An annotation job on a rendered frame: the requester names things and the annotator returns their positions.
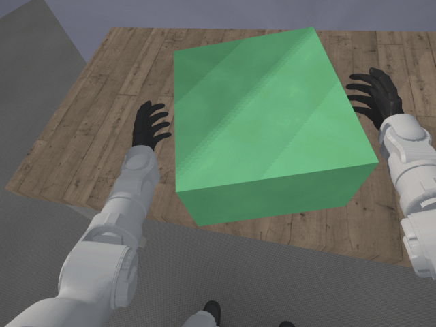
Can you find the robot left forearm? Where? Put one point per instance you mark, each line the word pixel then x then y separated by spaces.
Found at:
pixel 120 221

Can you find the robot left shin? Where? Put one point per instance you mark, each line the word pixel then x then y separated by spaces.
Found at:
pixel 206 314

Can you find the right robot hand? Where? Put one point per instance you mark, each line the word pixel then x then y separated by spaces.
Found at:
pixel 385 101

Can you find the left robot hand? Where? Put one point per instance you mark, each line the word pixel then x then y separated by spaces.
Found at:
pixel 143 133

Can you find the table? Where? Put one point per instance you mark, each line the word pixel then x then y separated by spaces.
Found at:
pixel 77 157

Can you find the left robot upper arm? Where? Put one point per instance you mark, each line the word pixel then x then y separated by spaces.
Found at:
pixel 98 278

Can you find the right robot upper arm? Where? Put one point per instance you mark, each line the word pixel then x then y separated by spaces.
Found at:
pixel 420 242

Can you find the robot right forearm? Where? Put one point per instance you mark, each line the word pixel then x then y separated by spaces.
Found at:
pixel 411 162

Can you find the carton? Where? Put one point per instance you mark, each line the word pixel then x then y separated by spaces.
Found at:
pixel 263 127

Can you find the left robot foot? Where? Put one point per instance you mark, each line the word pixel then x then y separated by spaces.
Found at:
pixel 214 309

